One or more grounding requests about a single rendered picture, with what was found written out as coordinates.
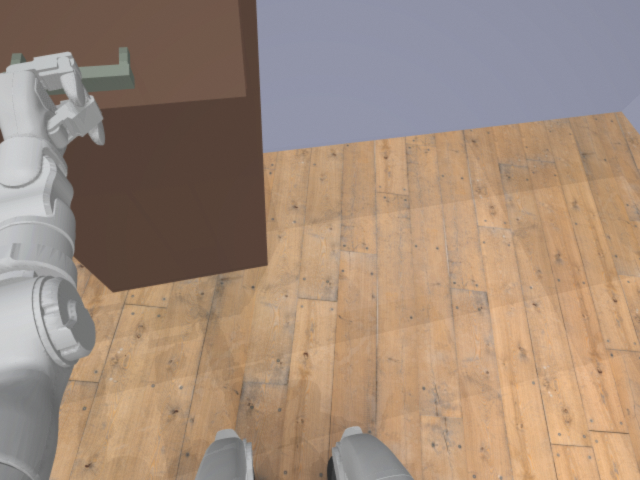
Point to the robot left thigh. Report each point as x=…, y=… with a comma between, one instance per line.
x=227, y=459

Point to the robot left forearm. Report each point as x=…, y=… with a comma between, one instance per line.
x=37, y=226

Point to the cabinet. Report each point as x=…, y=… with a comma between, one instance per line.
x=177, y=190

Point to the robot right thigh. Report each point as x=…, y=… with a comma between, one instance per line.
x=365, y=457

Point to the robot left hand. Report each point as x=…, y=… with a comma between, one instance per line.
x=26, y=109

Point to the left robot upper arm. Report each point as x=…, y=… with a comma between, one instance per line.
x=44, y=331

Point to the drawer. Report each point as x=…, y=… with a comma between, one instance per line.
x=180, y=50

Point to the handle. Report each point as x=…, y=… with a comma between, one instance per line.
x=99, y=78

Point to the robot thigh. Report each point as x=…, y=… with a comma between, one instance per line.
x=365, y=457
x=227, y=459

